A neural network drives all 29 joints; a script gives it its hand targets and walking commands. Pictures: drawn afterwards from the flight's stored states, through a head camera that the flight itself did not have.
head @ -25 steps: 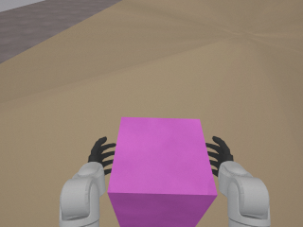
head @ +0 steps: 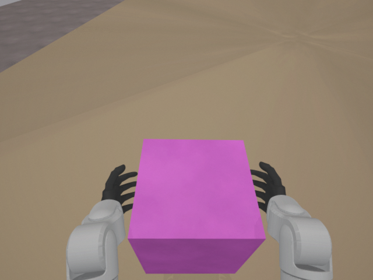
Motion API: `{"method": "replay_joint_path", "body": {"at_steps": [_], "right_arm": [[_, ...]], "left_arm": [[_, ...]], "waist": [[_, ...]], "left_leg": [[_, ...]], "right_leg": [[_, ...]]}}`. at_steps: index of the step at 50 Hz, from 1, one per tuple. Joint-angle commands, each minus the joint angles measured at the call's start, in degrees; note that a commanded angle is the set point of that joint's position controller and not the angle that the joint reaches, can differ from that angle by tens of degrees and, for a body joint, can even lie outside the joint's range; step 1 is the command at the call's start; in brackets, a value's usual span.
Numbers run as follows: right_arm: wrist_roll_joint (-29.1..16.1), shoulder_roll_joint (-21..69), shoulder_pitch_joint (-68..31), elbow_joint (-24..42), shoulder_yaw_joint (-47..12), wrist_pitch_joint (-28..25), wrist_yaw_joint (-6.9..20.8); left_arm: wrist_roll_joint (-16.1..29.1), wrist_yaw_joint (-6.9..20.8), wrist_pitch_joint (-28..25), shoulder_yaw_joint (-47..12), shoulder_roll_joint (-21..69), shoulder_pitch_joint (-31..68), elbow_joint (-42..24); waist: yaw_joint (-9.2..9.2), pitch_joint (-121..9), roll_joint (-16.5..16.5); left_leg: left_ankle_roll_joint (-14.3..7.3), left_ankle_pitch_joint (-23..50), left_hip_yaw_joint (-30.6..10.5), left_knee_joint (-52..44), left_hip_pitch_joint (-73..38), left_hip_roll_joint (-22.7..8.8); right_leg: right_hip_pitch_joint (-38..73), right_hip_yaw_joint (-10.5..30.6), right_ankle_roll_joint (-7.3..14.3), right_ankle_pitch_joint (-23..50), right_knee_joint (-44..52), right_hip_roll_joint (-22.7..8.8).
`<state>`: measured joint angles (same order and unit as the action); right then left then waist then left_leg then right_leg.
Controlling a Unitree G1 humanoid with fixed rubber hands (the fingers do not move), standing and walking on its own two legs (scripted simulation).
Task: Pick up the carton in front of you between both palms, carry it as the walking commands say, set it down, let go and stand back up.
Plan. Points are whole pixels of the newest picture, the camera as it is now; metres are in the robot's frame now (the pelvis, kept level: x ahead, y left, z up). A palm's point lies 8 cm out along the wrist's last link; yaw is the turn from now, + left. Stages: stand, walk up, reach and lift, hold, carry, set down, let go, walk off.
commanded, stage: carry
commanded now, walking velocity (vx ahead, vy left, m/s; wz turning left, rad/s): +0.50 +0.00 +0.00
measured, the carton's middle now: (192, 210) +0.28 +0.00 +0.03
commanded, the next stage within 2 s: none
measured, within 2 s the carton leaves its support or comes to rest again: neither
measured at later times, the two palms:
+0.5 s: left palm (134, 108) +0.57 +0.16 +0.11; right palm (235, 104) +0.57 -0.14 +0.11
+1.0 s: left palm (147, 62) +0.90 +0.15 +0.11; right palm (220, 60) +0.90 -0.15 +0.11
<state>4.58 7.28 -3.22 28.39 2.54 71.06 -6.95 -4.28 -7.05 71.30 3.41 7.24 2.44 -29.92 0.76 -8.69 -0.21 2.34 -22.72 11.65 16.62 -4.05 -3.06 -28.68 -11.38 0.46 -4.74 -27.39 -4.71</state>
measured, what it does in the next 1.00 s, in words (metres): walks ahead: right foot, then left foot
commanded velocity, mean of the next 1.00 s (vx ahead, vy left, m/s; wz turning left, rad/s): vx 0.41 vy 0.00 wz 0.00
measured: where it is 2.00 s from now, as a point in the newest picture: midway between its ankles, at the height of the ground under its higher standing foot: (186, 202)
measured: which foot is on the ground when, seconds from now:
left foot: down 0.00-0.04, up 0.06-0.50, down 0.52-1.00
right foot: up 0.00-0.00, down 0.02-0.56, up 0.58-0.98, down 1.00-1.00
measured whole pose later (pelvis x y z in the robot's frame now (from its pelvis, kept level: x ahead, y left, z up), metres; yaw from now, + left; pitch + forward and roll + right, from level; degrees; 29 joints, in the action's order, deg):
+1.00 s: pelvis +0.66 +0.00 +0.00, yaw +0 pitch +2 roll +0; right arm 4.5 7.3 -2.3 31.1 2.6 69.7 -6.7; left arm -4.3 -7.1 70.2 2.6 7.3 2.6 -32.0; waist 0.1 -4.6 0.5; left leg 1.7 -25.0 12.1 20.4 -4.1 -2.9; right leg -27.5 -12.3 0.1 3.7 -24.9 -3.2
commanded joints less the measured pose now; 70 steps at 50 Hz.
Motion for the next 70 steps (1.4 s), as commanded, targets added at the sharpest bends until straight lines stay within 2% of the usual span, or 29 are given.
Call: {"method": "replay_joint_path", "body": {"at_steps": [1,2,3,4,6,7,11,16,22,25,26,27,28,29,31,32,36,42,49,50,51,52,53,54,56,62,65,67,70], "right_arm": [[-18.88,40.78,-22.81,2.85,-35.57,1.2,9.02],[-19.14,40.76,-23.8,3.58,-35.77,1.82,8.92],[-19.83,41.56,-25.2,4.59,-36.46,2.03,9.03],[-20.13,43.97,-26.26,3.86,-37.32,1.76,9.33],[-20.82,49.84,-27.24,3.22,-38.44,0.61,10.22],[-21.02,52.04,-27.53,2.97,-38.86,-0.11,10.58],[-19.4,54.92,-25.38,2.6,-39.55,-2.57,10.34],[-18.73,51.24,-23.34,4.92,-39.27,-2.35,9.21],[-19.43,45.48,-23.36,4.77,-38.16,0.16,9.03],[-19.6,44.75,-23.5,3.44,-36.71,0.77,9.28],[-19.39,44.83,-22.42,2.39,-36.05,0.81,9.43],[-19.13,44.76,-22.18,2.15,-35.45,0.75,9.61],[-19.03,45.34,-22.36,0.56,-35.16,0.34,9.86],[-19.82,47.82,-22.04,0.64,-35.57,0.08,10.32],[-20.44,52.94,-23.48,1.58,-36.78,-1.4,11.09],[-20.82,54.76,-25.21,2.29,-37.69,-2.2,11.38],[-21.49,55.53,-23.44,2.72,-38.83,-4.25,12.36],[-21.36,50.27,-21.51,5.62,-39.08,-4.3,12.31],[-19.29,43.02,-20.34,6.33,-36.43,-0.86,10.27],[-19.18,42.05,-20.9,6.43,-36.05,-0.3,10.1],[-19.1,41.24,-21.73,6.42,-35.95,0.31,9.98],[-19.93,42.1,-22.48,6.29,-36.68,1.0,9.73],[-19.77,42.58,-21.05,5.66,-36.77,1.2,9.82],[-20.05,45.23,-22.82,5.74,-37.79,0.94,10.19],[-21.17,50.43,-26.6,5.9,-39.26,-0.02,10.99],[-20.48,53.94,-25.3,5.97,-40.29,-2.15,10.77],[-19.75,51.23,-24.29,5.91,-39.44,-1.37,10.6],[-19.15,49.31,-24.87,3.62,-38.0,-0.55,10.68],[-18.5,47.8,-22.3,-1.1,-35.98,0.22,10.9]], "left_arm": [[19.08,8.92,0.85,-35.61,42.0,22.3,0.24],[18.54,8.89,0.96,-34.8,41.34,22.0,1.36],[18.75,9.02,0.7,-34.94,43.08,21.83,2.26],[19.47,9.46,0.52,-35.48,45.2,22.56,1.65],[20.29,10.48,-0.7,-37.08,51.03,24.62,0.72],[20.77,10.89,-1.34,-38.02,53.09,26.3,0.26],[21.9,12.18,-2.95,-39.29,54.34,26.14,-1.64],[21.7,11.86,-2.64,-39.27,49.72,24.01,-3.76],[19.32,10.26,-0.41,-36.62,44.43,21.76,-1.82],[19.1,9.9,0.3,-36.65,43.68,22.85,-1.77],[19.1,9.85,0.53,-36.98,43.54,23.58,-1.91],[19.53,9.93,0.85,-37.46,43.65,24.51,-2.51],[20.11,10.16,0.97,-38.62,45.26,25.18,-3.01],[20.2,10.44,0.54,-39.19,47.14,25.87,-2.24],[20.39,11.3,-1.06,-40.31,52.2,25.96,-1.25],[20.53,11.57,-1.93,-40.54,54.26,26.16,-0.84],[19.02,11.22,-4.61,-41.37,57.12,22.59,0.55],[18.53,9.91,-4.66,-41.55,52.83,21.66,-3.43],[19.72,9.45,-0.86,-39.15,44.66,21.24,-4.14],[19.56,9.46,-0.38,-38.51,43.97,21.71,-4.18],[19.53,9.53,0.17,-37.52,43.34,22.26,-3.91],[19.61,9.57,0.39,-36.85,43.21,22.23,-1.86],[19.87,9.78,0.23,-36.68,44.57,19.2,-0.42],[19.96,10.25,-0.22,-36.71,46.79,19.9,-0.75],[20.56,11.16,-1.33,-37.88,52.2,23.3,-0.79],[21.06,11.94,-2.91,-38.99,54.01,24.22,-2.96],[20.04,11.67,-2.17,-38.75,51.33,23.55,-2.41],[19.64,11.57,-0.99,-38.4,49.59,24.33,-1.21],[18.77,11.26,-0.07,-37.68,48.07,23.25,1.98]], "waist": [[-1.85,-7.42,-2.61],[-2.73,-12.57,10.16],[-2.3,-13.68,21.49],[-2.22,-12.84,15.46],[-1.93,-11.93,4.67],[-1.57,-11.11,3.02],[-1.58,-10.08,7.3],[-1.58,-5.26,6.96],[-2.04,0.78,9.36],[-0.76,-3.15,8.67],[0.32,-7.73,5.37],[1.18,-12.23,-4.94],[0.91,-16.4,-20.26],[0.52,-13.89,-15.25],[0.33,-13.4,-4.22],[0.0,-13.08,-2.1],[-0.19,-11.59,-6.55],[0.15,-4.75,-7.46],[-1.11,-3.73,-7.6],[-1.67,-5.33,-5.36],[-2.0,-10.31,2.3],[-2.36,-17.52,14.0],[-1.91,-19.29,13.83],[-1.79,-17.89,11.37],[-1.17,-14.63,6.11],[-1.04,-16.36,7.26],[-0.81,-13.7,4.78],[-1.32,-9.8,-1.59],[-0.84,-9.02,-2.28]], "left_leg": [[-3.78,32.19,2.26,20.15,12.59,-6.97],[-0.59,21.16,1.82,38.31,26.75,-1.8],[0.24,-3.86,-2.96,50.12,40.22,4.29],[-1.65,-5.26,-9.42,57.3,44.02,0.48],[-3.72,0.99,-12.3,55.18,43.16,-4.54],[-3.54,4.52,-12.56,50.35,40.94,-5.94],[-1.84,11.03,-8.2,39.76,39.71,-4.63],[-0.92,17.92,-4.11,23.43,42.55,-3.55],[-3.03,22.25,0.39,12.15,37.78,-1.24],[-4.22,18.31,5.21,8.05,20.84,3.01],[-4.2,14.84,4.02,8.41,8.05,2.75],[-7.35,4.34,-16.21,3.33,-2.32,-9.44],[-15.34,5.57,-40.13,-3.17,-13.97,-21.14],[-15.61,16.25,-38.06,-3.67,-12.65,-21.7],[-12.62,28.28,-25.74,-0.8,-6.4,-18.2],[-10.4,28.17,-22.05,-1.76,-3.06,-16.85],[-9.23,20.95,-13.51,-6.51,1.1,-14.12],[-9.64,25.81,-6.96,-7.93,-0.45,-11.37],[-3.36,49.6,3.33,9.98,2.93,-7.41],[-1.44,44.76,3.69,17.21,6.56,-5.73],[0.6,25.87,2.33,28.0,15.29,-3.85],[2.12,-2.38,-1.74,43.43,29.24,2.25],[1.17,-10.62,-6.98,49.33,30.02,2.39],[-0.3,-10.43,-9.79,49.3,30.93,0.74],[-1.97,-7.33,-11.72,34.92,27.14,-3.56],[-0.88,6.29,-4.72,11.22,16.14,-0.83],[-0.44,19.34,-5.7,3.93,9.87,-5.33],[-1.17,26.25,-7.99,7.67,13.88,-8.65],[-1.26,35.46,-7.54,9.69,14.26,-8.07]], "right_leg": [[26.34,-1.07,1.0,-6.7,1.74,2.4],[37.97,22.93,6.63,-14.71,7.14,-12.18],[43.98,42.0,12.24,-11.88,16.03,-19.94],[42.29,38.24,12.6,-4.32,15.18,-20.39],[34.88,26.63,9.5,1.34,13.3,-17.43],[31.04,22.68,7.49,-0.35,15.06,-16.15],[28.89,13.29,6.4,-4.84,19.2,-12.7],[32.98,7.55,6.92,4.73,19.22,-10.11],[35.2,3.31,4.91,14.42,17.25,-9.59],[32.9,-1.96,2.28,28.02,2.48,-7.93],[26.69,-3.09,0.94,23.53,-8.53,-5.59],[14.78,-3.13,-1.4,9.52,-23.82,-1.98],[-2.51,2.09,-2.58,-17.26,-39.5,5.57],[-8.22,9.17,-1.33,-22.73,-47.42,3.61],[-8.55,11.72,0.54,-17.48,-46.21,-1.23],[-6.98,11.84,0.53,-14.35,-41.16,-2.64],[-5.35,7.65,-0.7,-9.04,-29.72,-2.24],[-8.56,3.17,-1.8,-0.46,-11.48,-1.33],[14.18,-4.13,-0.55,12.21,4.92,5.39],[22.29,-3.2,-0.92,16.54,7.41,3.95],[34.32,6.58,0.7,37.24,2.44,-6.24],[48.95,24.68,10.91,47.57,1.75,-19.61],[44.5,27.53,13.86,41.62,6.82,-20.75],[40.86,23.69,13.45,37.51,8.3,-19.1],[32.59,14.07,8.54,32.17,9.82,-15.24],[27.28,6.11,6.65,15.45,9.21,-10.75],[20.04,3.61,2.7,2.02,6.7,-7.51],[20.08,4.1,0.19,5.01,4.5,-5.41],[21.47,4.69,-0.4,16.98,-0.28,-5.87]]}}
